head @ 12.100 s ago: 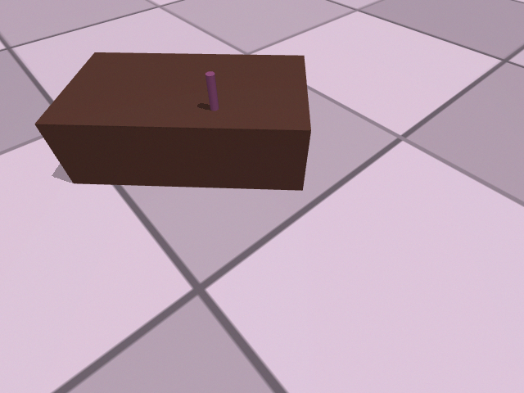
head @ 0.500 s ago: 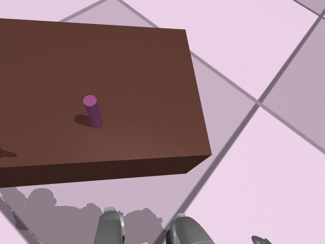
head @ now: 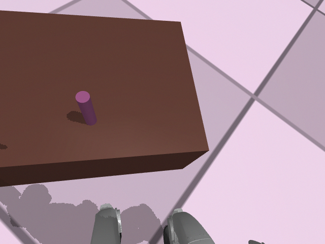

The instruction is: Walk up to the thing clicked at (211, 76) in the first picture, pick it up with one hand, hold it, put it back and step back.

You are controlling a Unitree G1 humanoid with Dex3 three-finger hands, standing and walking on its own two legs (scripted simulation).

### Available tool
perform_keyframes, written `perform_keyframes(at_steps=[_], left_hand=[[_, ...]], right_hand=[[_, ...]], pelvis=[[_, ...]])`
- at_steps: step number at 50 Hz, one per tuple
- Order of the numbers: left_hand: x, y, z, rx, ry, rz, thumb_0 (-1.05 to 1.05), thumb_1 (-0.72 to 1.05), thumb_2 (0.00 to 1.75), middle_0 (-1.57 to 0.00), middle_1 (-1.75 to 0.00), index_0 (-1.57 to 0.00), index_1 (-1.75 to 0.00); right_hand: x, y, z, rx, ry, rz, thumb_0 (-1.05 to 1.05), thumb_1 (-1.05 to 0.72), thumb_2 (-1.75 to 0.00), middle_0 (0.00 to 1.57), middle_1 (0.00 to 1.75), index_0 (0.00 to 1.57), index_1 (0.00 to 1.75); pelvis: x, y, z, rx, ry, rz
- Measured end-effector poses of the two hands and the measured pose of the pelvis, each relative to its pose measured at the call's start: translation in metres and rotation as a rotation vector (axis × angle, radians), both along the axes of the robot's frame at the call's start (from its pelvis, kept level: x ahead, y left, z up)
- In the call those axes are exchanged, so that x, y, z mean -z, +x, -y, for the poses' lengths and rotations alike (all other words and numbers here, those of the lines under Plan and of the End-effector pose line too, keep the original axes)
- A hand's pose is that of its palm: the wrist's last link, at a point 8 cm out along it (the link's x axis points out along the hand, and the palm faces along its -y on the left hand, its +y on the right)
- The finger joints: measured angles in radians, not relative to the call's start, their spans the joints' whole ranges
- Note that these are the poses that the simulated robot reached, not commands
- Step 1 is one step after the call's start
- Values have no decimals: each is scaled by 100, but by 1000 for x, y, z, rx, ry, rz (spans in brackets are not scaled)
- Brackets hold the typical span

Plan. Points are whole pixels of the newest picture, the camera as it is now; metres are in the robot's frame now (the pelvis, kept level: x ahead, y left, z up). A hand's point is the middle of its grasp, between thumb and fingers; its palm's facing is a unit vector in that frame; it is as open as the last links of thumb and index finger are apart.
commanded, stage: go down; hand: left
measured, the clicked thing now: (87, 110) +0.53 +0.18 -0.20
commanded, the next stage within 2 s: none
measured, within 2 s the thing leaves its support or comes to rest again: neither
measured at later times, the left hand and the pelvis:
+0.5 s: hand out of the picture +0.48 +0.37 +0.07, palm faces +0.20 -0.98 -0.01, open 17.0 cm; pelvis +0.00 +0.00 -0.01, yaw +0 degrees
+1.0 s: hand out of the picture +0.50 +0.38 +0.08, palm faces +0.20 -0.98 +0.00, open 17.0 cm; pelvis +0.00 +0.01 -0.01, yaw -1 degrees
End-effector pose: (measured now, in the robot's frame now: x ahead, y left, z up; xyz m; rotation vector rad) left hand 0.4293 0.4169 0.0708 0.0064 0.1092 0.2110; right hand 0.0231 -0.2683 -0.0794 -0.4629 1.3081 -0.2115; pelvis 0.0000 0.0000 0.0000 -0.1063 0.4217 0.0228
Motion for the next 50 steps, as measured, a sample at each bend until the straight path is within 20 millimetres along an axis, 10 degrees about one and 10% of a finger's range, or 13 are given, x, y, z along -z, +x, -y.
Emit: perform_keyframes(at_steps=[50], left_hand=[[-12,35,-8,6,1,94,-1,-41,8,-4,-4,-3,-6]], right_hand=[[6,-17,-13,24,8,-63,0,-89,-90,21,30,20,30]], pelvis=[[10,-3,-7,5,-21,-42]])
